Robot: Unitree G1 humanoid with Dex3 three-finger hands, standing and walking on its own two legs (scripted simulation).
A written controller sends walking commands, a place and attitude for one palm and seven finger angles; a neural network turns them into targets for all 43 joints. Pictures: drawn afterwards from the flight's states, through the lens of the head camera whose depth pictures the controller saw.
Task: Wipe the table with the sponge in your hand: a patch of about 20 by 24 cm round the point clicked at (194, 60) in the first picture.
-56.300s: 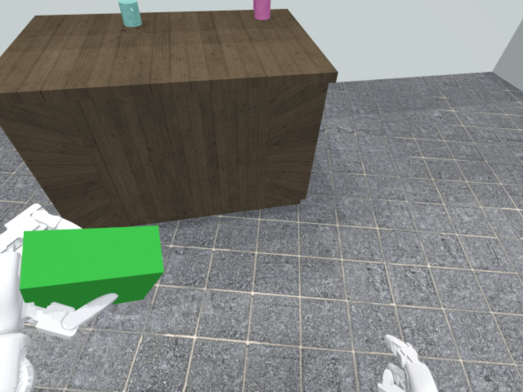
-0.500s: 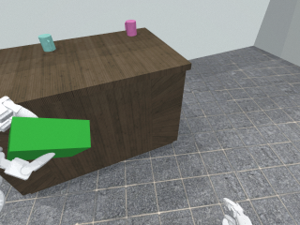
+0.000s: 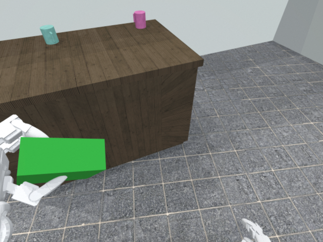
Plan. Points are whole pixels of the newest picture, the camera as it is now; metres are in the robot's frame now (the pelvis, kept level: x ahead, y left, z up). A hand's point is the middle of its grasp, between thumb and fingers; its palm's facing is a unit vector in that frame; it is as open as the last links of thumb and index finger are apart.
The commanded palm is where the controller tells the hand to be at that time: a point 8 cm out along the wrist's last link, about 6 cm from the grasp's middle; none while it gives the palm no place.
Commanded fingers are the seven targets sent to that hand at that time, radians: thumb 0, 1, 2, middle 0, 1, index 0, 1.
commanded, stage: stand and wait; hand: left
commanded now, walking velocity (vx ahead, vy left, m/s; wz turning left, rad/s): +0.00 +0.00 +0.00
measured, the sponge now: (72, 161) +0.23 +0.18 +0.16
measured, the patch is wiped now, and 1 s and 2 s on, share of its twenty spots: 1.00 1.00 1.00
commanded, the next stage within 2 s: none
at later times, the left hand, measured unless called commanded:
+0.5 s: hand (8, 153) +0.22 +0.27 +0.21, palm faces +0.43 -0.83 -0.36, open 9.9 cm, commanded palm +0.16 +0.31 +0.22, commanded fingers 0.00 0.10 1.30 -1.20 -1.60 -1.20 -1.60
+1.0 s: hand (19, 134) +0.26 +0.28 +0.20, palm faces +0.41 -0.84 -0.36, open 9.9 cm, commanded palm +0.21 +0.32 +0.22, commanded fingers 0.00 0.10 1.30 -1.20 -1.60 -1.20 -1.60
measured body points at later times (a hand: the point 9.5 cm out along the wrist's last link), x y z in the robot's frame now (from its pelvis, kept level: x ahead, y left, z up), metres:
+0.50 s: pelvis +0.01 +0.03 +0.01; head -0.01 +0.04 +0.46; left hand +0.19 +0.32 +0.22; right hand +0.18 -0.19 -0.07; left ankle +0.04 +0.15 -0.73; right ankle +0.08 -0.09 -0.73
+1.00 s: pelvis +0.04 +0.04 +0.01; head +0.04 +0.05 +0.46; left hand +0.23 +0.32 +0.22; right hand +0.23 -0.18 -0.06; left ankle +0.04 +0.15 -0.73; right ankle +0.08 -0.09 -0.73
